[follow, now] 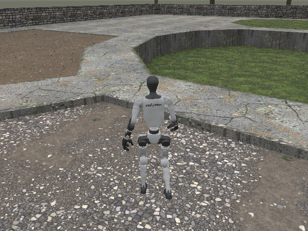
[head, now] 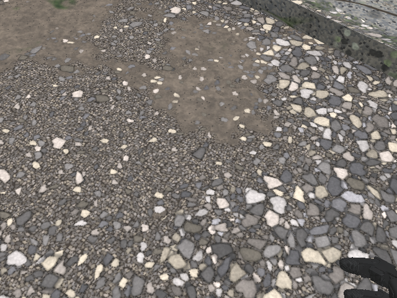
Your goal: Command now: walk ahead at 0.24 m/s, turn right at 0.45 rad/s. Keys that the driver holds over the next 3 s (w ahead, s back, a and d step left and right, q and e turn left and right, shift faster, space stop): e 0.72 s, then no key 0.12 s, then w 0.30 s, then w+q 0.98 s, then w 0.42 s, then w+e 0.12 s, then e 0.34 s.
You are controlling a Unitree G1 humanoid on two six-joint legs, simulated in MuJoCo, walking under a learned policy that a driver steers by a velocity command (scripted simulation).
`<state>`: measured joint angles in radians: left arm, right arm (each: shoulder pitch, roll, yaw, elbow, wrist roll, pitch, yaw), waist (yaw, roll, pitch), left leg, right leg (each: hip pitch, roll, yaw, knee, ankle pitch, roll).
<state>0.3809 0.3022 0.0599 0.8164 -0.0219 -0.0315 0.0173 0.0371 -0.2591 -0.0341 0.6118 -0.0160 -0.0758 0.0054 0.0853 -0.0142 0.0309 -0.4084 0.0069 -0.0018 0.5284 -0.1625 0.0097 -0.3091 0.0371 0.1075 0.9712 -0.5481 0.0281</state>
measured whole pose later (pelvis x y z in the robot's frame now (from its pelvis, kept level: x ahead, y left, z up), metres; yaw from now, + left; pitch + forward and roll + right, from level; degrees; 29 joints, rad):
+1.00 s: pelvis +0.13 -0.02 +0.02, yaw -31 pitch +1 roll -1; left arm 0.21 0.33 0.08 0.67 -0.01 0.03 0.01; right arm 0.23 -0.26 -0.05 0.77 0.00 -0.02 -0.02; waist -0.03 -0.03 0.00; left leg -0.20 0.01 -0.04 0.40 -0.23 0.02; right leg -0.45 0.04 0.08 0.96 -0.37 0.06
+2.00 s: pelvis +0.53 -0.19 +0.01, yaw -6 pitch +2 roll +0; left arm 0.08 0.30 0.03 0.65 0.01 -0.10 0.00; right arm 0.32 -0.29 -0.06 0.72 0.02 -0.04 0.00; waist -0.08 -0.04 0.04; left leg -0.14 -0.13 -0.15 0.37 -0.25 0.09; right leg -0.65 -0.08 0.11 0.63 0.04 0.08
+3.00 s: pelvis +1.02 -0.18 +0.01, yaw -6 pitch +1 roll +3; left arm 0.15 0.28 0.06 0.69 -0.01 -0.01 -0.04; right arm 0.21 -0.28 -0.06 0.80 0.00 -0.04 -0.02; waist -0.04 -0.04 0.06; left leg -0.06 -0.02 0.22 0.34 -0.29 0.03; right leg -0.57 -0.06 -0.01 0.67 -0.08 0.01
